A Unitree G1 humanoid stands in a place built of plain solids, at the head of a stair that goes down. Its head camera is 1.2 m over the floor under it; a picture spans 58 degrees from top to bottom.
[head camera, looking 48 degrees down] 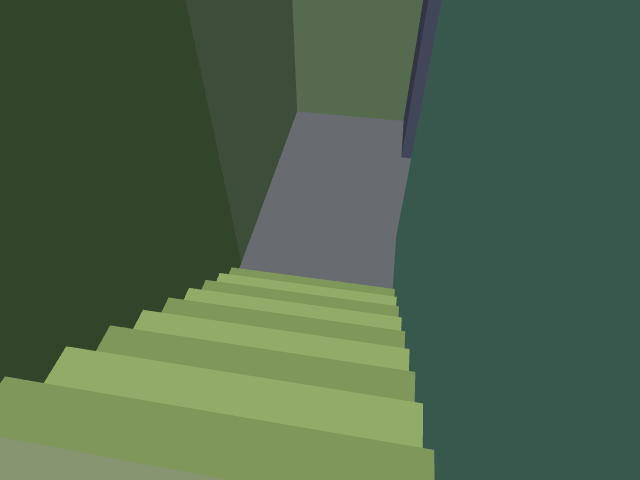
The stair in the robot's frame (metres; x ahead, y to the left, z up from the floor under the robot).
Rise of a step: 0.20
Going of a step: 0.22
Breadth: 1.43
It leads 9 degrees to the right of straight ahead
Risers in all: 10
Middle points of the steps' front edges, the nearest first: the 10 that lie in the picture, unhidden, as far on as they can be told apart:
0.31 0.40 0.00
0.52 0.36 -0.20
0.74 0.32 -0.40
0.96 0.29 -0.60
1.18 0.25 -0.80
1.39 0.22 -1.00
1.61 0.18 -1.20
1.83 0.15 -1.40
2.04 0.11 -1.60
2.26 0.07 -1.80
